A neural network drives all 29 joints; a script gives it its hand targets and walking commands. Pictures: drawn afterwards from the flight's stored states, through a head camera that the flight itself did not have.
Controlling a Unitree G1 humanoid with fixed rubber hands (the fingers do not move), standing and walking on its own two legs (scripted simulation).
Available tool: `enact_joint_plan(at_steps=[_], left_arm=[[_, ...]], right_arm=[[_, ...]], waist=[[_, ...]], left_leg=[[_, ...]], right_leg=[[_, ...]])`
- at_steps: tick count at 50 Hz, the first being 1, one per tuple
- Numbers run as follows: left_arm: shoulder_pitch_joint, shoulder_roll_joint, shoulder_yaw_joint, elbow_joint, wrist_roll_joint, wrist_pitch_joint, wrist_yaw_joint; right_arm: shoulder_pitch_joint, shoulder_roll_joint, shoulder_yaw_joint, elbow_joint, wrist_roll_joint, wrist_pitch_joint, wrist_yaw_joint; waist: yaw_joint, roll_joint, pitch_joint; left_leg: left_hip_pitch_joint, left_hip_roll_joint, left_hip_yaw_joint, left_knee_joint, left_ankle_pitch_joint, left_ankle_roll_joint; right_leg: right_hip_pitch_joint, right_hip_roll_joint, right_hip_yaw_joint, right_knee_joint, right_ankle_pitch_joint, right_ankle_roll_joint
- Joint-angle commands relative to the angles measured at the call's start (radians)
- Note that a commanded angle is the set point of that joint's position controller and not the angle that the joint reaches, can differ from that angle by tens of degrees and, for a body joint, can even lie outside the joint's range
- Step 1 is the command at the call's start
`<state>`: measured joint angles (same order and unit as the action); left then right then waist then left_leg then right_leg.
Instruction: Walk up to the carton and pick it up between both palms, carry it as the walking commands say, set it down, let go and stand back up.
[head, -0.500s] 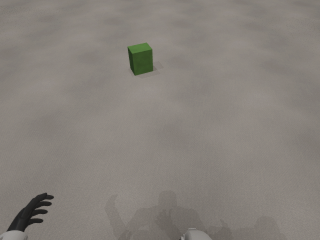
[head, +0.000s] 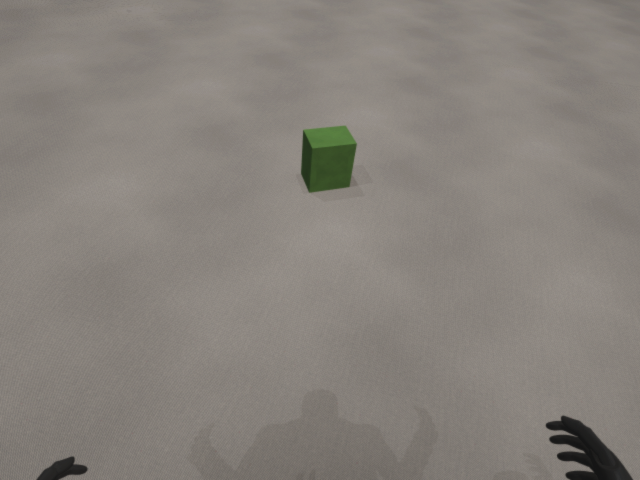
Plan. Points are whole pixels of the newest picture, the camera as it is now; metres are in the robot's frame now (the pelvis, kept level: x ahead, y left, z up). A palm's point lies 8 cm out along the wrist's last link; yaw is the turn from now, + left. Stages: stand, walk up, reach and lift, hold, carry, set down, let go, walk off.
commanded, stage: walk up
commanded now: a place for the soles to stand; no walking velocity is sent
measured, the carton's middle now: (327, 159) +1.59 -0.02 -0.63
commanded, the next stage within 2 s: none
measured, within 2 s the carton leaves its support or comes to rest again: neither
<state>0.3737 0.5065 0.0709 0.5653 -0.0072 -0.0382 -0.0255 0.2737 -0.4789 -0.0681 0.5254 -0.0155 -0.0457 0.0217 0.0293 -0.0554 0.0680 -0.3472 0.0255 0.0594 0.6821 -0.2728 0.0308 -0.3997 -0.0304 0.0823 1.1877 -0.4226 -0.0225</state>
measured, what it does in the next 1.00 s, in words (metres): walks ahead: right foot, then left foot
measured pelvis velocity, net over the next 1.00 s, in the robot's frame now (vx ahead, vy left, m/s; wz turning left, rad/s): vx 0.51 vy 0.03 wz -0.10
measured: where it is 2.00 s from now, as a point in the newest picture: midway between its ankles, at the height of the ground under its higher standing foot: (299, 276)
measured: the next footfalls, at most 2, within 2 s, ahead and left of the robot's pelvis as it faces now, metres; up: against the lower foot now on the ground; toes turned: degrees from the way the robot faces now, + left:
right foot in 0.30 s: +0.34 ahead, -0.15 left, +0.00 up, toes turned -8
left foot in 0.64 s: +0.51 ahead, +0.16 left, +0.00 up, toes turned +1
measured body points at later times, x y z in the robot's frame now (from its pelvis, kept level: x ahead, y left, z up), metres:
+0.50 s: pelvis +0.27 +0.00 +0.01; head +0.27 -0.02 +0.46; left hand +0.42 +0.33 -0.03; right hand +0.37 -0.33 -0.06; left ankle +0.33 +0.14 -0.67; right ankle +0.30 -0.14 -0.72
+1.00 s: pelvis +0.51 +0.03 +0.00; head +0.53 +0.03 +0.45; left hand +0.73 +0.32 -0.04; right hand +0.52 -0.32 -0.06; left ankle +0.47 +0.16 -0.72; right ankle +0.63 -0.10 -0.71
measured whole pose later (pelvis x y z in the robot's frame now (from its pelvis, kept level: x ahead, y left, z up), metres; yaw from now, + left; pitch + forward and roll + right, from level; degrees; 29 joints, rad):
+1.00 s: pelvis +0.51 +0.03 +0.00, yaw -5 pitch -4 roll +0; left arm 0.27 0.48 0.07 0.48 0.02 -0.02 -0.05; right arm 0.48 -0.50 -0.07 0.53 -0.01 -0.04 0.04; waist -0.08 -0.01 0.09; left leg -0.12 0.06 0.10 0.63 -0.44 -0.01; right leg -0.42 -0.03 -0.06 0.62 -0.20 -0.04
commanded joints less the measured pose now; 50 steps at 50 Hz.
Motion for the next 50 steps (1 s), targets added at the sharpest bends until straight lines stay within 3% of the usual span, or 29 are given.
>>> enact_joint_plan(at_steps=[1, 3, 6, 10, 12, 13, 14, 15, 16, 17, 18, 19, 20, 21, 23, 28, 30, 31, 32, 33, 34, 35, 37, 39, 41, 43, 46, 49, 50], left_arm=[[0.031, 0.159, 0.062, -0.038, 0.004, -0.002, -0.004], [-0.018, 0.129, 0.057, -0.049, 0.014, 0.001, -0.015], [-0.105, 0.086, 0.047, -0.083, 0.025, 0.000, -0.032], [-0.189, 0.069, 0.051, -0.124, 0.027, 0.009, -0.039], [-0.175, 0.075, 0.054, -0.122, 0.024, 0.010, -0.031], [-0.129, 0.089, 0.061, -0.107, 0.026, 0.005, -0.023], [-0.025, 0.127, 0.077, -0.072, 0.034, -0.001, -0.009], [0.116, 0.206, 0.100, -0.046, 0.047, -0.006, 0.013], [0.163, 0.297, 0.119, -0.073, 0.037, -0.004, 0.037], [0.130, 0.312, 0.126, -0.101, 0.017, 0.006, 0.049], [0.096, 0.282, 0.117, -0.106, 0.019, 0.004, 0.052], [0.045, 0.252, 0.104, -0.107, 0.022, -0.002, 0.052], [-0.003, 0.227, 0.092, -0.114, 0.023, -0.007, 0.049], [-0.030, 0.213, 0.084, -0.117, 0.027, -0.014, 0.044], [-0.046, 0.214, 0.079, -0.124, 0.034, -0.026, 0.033], [-0.077, 0.242, 0.076, -0.129, 0.033, -0.033, 0.003], [-0.091, 0.244, 0.077, -0.128, 0.036, -0.025, -0.002], [-0.078, 0.222, 0.069, -0.128, 0.039, -0.019, -0.005], [-0.043, 0.172, 0.052, -0.131, 0.039, -0.011, -0.007], [-0.036, 0.092, 0.028, -0.160, 0.027, -0.013, -0.011], [-0.088, 0.107, 0.035, -0.216, 0.009, -0.016, -0.005], [-0.110, 0.182, 0.063, -0.219, 0.009, -0.006, 0.006], [-0.022, 0.186, 0.062, -0.162, 0.000, -0.003, 0.006], [0.013, 0.181, 0.068, -0.108, 0.005, -0.002, 0.003], [-0.012, 0.152, 0.062, -0.110, 0.012, 0.003, -0.007], [-0.064, 0.115, 0.051, -0.133, 0.025, 0.004, -0.020], [-0.109, 0.091, 0.050, -0.152, 0.026, 0.005, -0.028], [-0.077, 0.108, 0.061, -0.142, 0.026, 0.006, -0.019], [-0.016, 0.135, 0.072, -0.122, 0.026, 0.003, -0.008]], right_arm=[[0.055, -0.218, -0.074, -0.036, -0.003, -0.027, -0.012], [0.083, -0.207, -0.071, -0.035, -0.002, -0.037, -0.008], [0.117, -0.203, -0.067, -0.037, 0.003, -0.041, 0.001], [0.155, -0.210, -0.064, -0.030, 0.008, -0.030, 0.010], [0.161, -0.214, -0.063, -0.024, 0.004, -0.019, 0.007], [0.163, -0.205, -0.059, -0.021, 0.006, -0.013, 0.007], [0.172, -0.175, -0.047, -0.022, 0.008, -0.009, 0.008], [0.171, -0.131, -0.033, -0.044, 0.006, -0.010, 0.007], [0.195, -0.116, -0.030, -0.094, 0.005, -0.015, 0.014], [0.136, -0.221, -0.064, -0.124, 0.016, -0.003, 0.008], [0.099, -0.229, -0.064, -0.136, 0.018, 0.003, 0.011], [0.115, -0.209, -0.057, -0.126, 0.017, 0.007, 0.014], [0.150, -0.196, -0.056, -0.102, 0.009, 0.015, 0.014], [0.172, -0.183, -0.056, -0.082, 0.000, 0.023, 0.021], [0.154, -0.162, -0.052, -0.086, -0.011, 0.030, 0.040], [0.064, -0.142, -0.059, -0.112, -0.004, 0.031, 0.074], [0.092, -0.150, -0.070, -0.101, 0.000, 0.028, 0.072], [0.139, -0.174, -0.084, -0.081, -0.001, 0.024, 0.065], [0.224, -0.203, -0.100, -0.046, 0.000, 0.019, 0.052], [0.320, -0.276, -0.122, -0.034, -0.007, 0.013, 0.029], [0.286, -0.319, -0.120, -0.080, 0.001, 0.004, 0.008], [0.242, -0.319, -0.119, -0.084, 0.013, 0.005, -0.009], [0.166, -0.280, -0.099, -0.078, -0.005, -0.003, -0.022], [0.107, -0.242, -0.082, -0.080, -0.010, -0.008, -0.018], [0.128, -0.224, -0.076, -0.074, -0.011, -0.014, -0.011], [0.142, -0.216, -0.070, -0.070, -0.008, -0.019, -0.003], [0.149, -0.212, -0.063, -0.071, 0.001, -0.015, 0.011], [0.153, -0.198, -0.051, -0.066, 0.004, -0.002, 0.017], [0.160, -0.177, -0.041, -0.066, 0.002, -0.001, 0.017]], waist=[[-0.045, 0.228, -0.003], [-0.056, 0.203, 0.023], [-0.077, 0.198, 0.045], [-0.080, 0.170, 0.061], [-0.058, 0.153, 0.076], [-0.024, 0.118, 0.048], [0.033, 0.046, -0.039], [0.110, -0.083, -0.181], [0.104, -0.159, -0.289], [0.109, -0.021, -0.238], [0.091, -0.004, -0.146], [0.061, -0.006, -0.079], [0.023, -0.032, -0.042], [0.003, -0.077, -0.016], [-0.007, -0.093, -0.004], [-0.027, -0.116, 0.042], [-0.064, -0.084, 0.043], [-0.087, -0.028, 0.018], [-0.119, 0.086, -0.027], [-0.185, 0.322, -0.078], [-0.191, 0.294, -0.053], [-0.162, 0.153, -0.025], [-0.091, 0.174, 0.026], [-0.062, 0.230, 0.036], [-0.071, 0.232, 0.046], [-0.080, 0.223, 0.049], [-0.082, 0.220, 0.037], [-0.036, 0.156, 0.025], [0.006, 0.108, -0.018]], left_leg=[[0.137, 0.274, -0.325, -0.414, -0.070, 0.204], [0.145, 0.273, -0.242, -0.425, -0.021, 0.207], [0.160, 0.240, -0.127, -0.414, 0.044, 0.167], [0.146, 0.240, -0.083, -0.409, 0.078, 0.135], [0.162, 0.245, -0.073, -0.362, 0.124, 0.121], [0.155, 0.226, -0.035, -0.246, 0.208, 0.106], [0.100, 0.181, 0.022, -0.015, 0.297, 0.084], [-0.092, 0.122, 0.063, 0.353, 0.169, 0.047], [-0.300, -0.023, -0.002, 0.598, -0.324, 0.007], [-0.325, -0.011, -0.184, 0.657, -0.283, 0.009], [-0.384, -0.005, -0.191, 0.692, -0.254, 0.004], [-0.389, 0.023, -0.191, 0.628, -0.215, -0.001], [-0.334, 0.053, -0.186, 0.531, -0.184, -0.014], [-0.280, 0.073, -0.166, 0.468, -0.159, -0.024], [-0.218, 0.090, -0.117, 0.336, -0.128, -0.037], [0.024, 0.060, -0.031, 0.071, 0.047, -0.022], [0.151, 0.024, 0.006, 0.002, 0.087, -0.018], [0.252, -0.003, 0.021, -0.003, 0.022, -0.005], [0.376, -0.019, -0.006, -0.032, -0.088, 0.014], [0.447, 0.168, -0.339, -0.166, -0.387, 0.068], [0.363, 0.363, -0.862, -0.466, -0.605, 0.182], [0.325, 0.398, -0.818, -0.460, -0.604, 0.224], [0.239, 0.331, -0.574, -0.397, -0.425, 0.205], [0.143, 0.275, -0.402, -0.413, -0.293, 0.191], [0.122, 0.269, -0.309, -0.402, -0.137, 0.203], [0.120, 0.245, -0.217, -0.376, -0.036, 0.189], [0.087, 0.217, -0.160, -0.338, 0.010, 0.152], [0.010, 0.210, -0.122, -0.256, -0.047, 0.116], [-0.028, 0.187, -0.085, -0.117, 0.016, 0.094]], right_leg=[[-0.196, -0.039, 0.043, -0.098, 0.067, 0.021], [-0.194, -0.046, 0.030, -0.231, 0.119, 0.027], [-0.157, -0.055, -0.054, -0.440, 0.255, 0.012], [-0.013, -0.021, -0.138, -0.557, 0.348, -0.017], [0.048, -0.005, -0.140, -0.591, 0.318, -0.031], [0.141, 0.016, -0.143, -0.627, 0.307, -0.045], [0.326, 0.047, -0.140, -0.641, 0.252, -0.076], [0.546, -0.137, 0.133, -0.650, 0.067, -0.152], [0.664, -0.401, 0.648, -0.811, -0.139, -0.271], [0.546, -0.429, 0.690, -0.879, -0.244, -0.330], [0.489, -0.396, 0.559, -0.871, -0.260, -0.326], [0.403, -0.350, 0.426, -0.871, -0.229, -0.294], [0.301, -0.303, 0.331, -0.886, -0.210, -0.258], [0.220, -0.281, 0.266, -0.905, -0.156, -0.251], [0.144, -0.270, 0.176, -0.923, -0.078, -0.249], [-0.065, -0.233, 0.018, -0.936, -0.243, -0.170], [-0.113, -0.217, -0.032, -0.859, -0.292, -0.139], [-0.146, -0.191, -0.067, -0.750, -0.298, -0.121], [-0.189, -0.148, -0.111, -0.532, -0.295, -0.093], [-0.302, -0.075, -0.173, -0.113, -0.212, -0.038], [-0.446, 0.067, -0.039, 0.046, -0.191, -0.013], [-0.450, 0.025, 0.096, 0.121, -0.115, -0.019], [-0.383, -0.024, 0.074, 0.045, -0.020, -0.010], [-0.266, -0.046, 0.035, -0.077, 0.037, 0.012], [-0.218, -0.053, -0.010, -0.202, 0.056, 0.021], [-0.161, -0.068, -0.083, -0.355, 0.103, 0.013], [-0.025, -0.026, -0.147, -0.504, 0.226, -0.005], [0.187, 0.030, -0.172, -0.580, 0.266, -0.020], [0.317, 0.047, -0.154, -0.600, 0.212, -0.038]])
